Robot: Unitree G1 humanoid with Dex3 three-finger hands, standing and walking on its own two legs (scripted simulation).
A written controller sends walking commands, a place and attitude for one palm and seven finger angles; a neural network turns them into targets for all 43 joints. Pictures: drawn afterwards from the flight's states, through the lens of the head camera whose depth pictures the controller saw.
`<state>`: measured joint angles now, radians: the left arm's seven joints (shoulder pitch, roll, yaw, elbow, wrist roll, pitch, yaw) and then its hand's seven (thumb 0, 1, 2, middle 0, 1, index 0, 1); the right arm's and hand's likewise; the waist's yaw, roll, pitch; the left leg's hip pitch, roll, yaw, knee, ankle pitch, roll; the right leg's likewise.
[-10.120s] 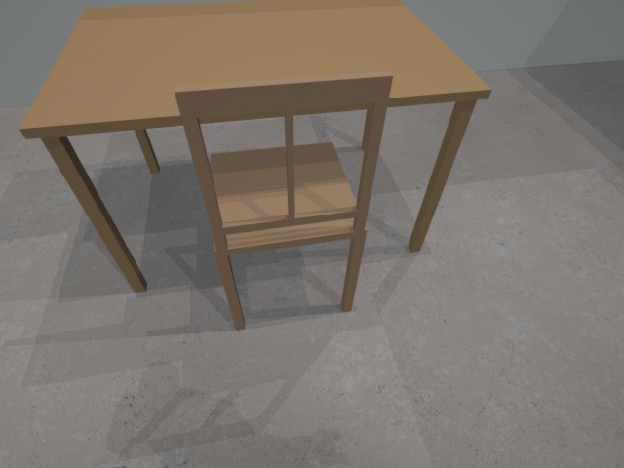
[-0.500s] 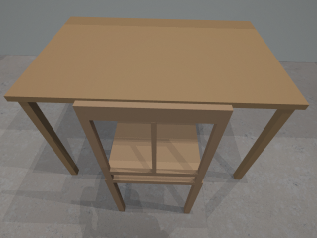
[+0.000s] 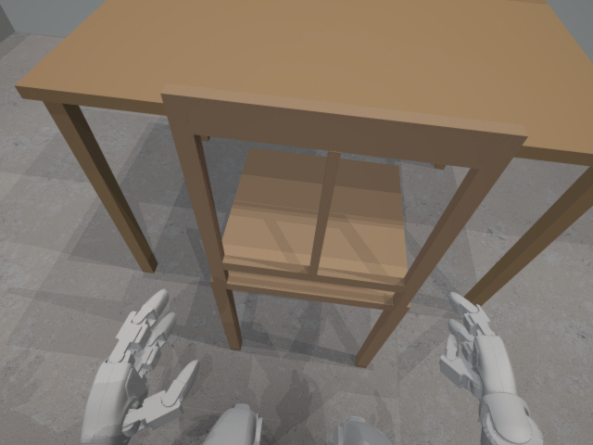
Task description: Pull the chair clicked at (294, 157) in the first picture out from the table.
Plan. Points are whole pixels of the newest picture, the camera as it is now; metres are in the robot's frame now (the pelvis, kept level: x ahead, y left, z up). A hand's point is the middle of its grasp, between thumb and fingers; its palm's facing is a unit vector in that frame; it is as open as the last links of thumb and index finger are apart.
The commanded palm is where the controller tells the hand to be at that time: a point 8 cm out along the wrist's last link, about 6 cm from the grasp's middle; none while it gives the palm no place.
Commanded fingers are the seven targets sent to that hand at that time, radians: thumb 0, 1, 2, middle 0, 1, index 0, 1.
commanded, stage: raise the hand toward the chair's back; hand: left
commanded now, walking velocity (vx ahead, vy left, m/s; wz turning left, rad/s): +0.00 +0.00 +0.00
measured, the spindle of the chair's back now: (322, 221) +0.45 +0.01 +0.02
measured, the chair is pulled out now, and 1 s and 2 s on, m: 0.00 0.00 0.00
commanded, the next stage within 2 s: aim the fingers beside a spindle in 1.60 s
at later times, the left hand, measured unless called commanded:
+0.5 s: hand (146, 348) +0.22 +0.20 +0.04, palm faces +0.00 -1.00 -0.04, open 14.2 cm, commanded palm +0.19 +0.26 +0.05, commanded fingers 0.00 -0.29 0.39 -0.08 -0.11 -0.08 -0.11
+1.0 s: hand (124, 321) +0.24 +0.23 +0.06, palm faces +0.01 -1.00 -0.06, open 16.9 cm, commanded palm +0.22 +0.29 +0.06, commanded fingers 0.00 -0.50 0.30 -0.06 -0.08 -0.06 -0.08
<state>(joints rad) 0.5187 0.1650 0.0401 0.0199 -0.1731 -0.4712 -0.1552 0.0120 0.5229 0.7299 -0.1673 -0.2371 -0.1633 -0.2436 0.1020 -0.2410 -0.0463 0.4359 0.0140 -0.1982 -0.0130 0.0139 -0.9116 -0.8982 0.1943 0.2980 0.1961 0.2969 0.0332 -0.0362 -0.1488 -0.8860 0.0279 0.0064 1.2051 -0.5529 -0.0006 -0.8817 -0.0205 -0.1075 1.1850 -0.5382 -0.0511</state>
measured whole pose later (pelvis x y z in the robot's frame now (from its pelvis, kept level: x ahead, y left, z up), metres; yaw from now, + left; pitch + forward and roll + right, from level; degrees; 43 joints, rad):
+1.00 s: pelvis +0.00 +0.03 +0.02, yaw +0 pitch +15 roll -3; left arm 0.32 0.27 0.18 0.03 -0.26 -0.38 -0.26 -0.01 -0.48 0.30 -0.06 -0.08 -0.06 -0.09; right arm 0.22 -0.22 0.05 0.51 0.03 -0.18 -0.05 0.02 -0.90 -0.90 0.20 0.30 0.20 0.30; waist 0.00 0.02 -0.14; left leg -0.87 0.02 -0.01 1.14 -0.52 0.04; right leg -0.83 -0.02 -0.12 1.06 -0.48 -0.01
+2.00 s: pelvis +0.00 +0.02 +0.01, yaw +0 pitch +16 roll -2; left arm 0.20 0.28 0.22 0.18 -0.28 -0.41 -0.31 -0.01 -0.50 0.30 -0.06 -0.08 -0.06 -0.08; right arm 0.23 -0.26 0.02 0.55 0.03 -0.21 -0.06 0.02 -0.91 -0.90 0.20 0.30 0.20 0.30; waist -0.02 0.03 -0.13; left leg -0.90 0.02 -0.01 1.14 -0.51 0.02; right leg -0.87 -0.02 -0.12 1.08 -0.48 -0.03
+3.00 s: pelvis +0.00 +0.02 -0.01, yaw +0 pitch +20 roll -2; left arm 0.02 0.25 0.17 0.30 -0.23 -0.44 -0.23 -0.01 -0.50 0.30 -0.06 -0.08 -0.06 -0.08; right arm 0.21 -0.26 0.02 0.55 0.02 -0.14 -0.03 0.01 -0.91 -0.90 0.20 0.30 0.20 0.30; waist -0.03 0.03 -0.15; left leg -1.06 0.02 0.00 1.26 -0.55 0.03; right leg -1.04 -0.03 -0.10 1.21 -0.52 -0.02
